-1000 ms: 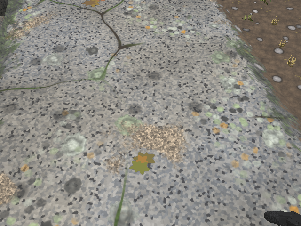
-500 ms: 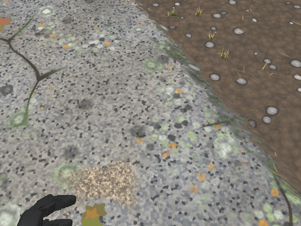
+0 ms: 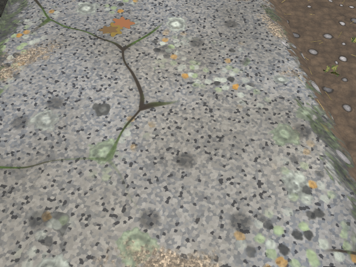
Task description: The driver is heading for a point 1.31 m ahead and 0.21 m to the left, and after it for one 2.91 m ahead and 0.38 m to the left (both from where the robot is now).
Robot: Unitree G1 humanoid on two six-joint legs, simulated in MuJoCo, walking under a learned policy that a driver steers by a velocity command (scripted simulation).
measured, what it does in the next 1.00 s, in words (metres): walks ahead, turning left: right foot, then left foot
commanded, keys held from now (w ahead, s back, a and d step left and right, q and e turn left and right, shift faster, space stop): w+q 0.50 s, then w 0.50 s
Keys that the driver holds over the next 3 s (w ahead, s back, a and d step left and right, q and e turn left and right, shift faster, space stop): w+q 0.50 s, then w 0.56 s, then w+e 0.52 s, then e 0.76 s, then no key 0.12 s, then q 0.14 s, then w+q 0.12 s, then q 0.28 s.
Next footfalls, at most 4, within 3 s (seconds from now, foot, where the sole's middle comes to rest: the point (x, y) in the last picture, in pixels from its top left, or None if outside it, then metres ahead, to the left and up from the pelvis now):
0.46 right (210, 260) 0.47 -0.08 -0.75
0.96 left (118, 217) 0.61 0.26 -0.75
1.50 right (156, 141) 0.98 0.14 -0.75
1.92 left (117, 106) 1.18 0.35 -0.75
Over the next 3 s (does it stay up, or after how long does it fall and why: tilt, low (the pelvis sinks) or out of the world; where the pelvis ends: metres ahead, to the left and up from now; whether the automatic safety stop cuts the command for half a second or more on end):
stays up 1.11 0.24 0.03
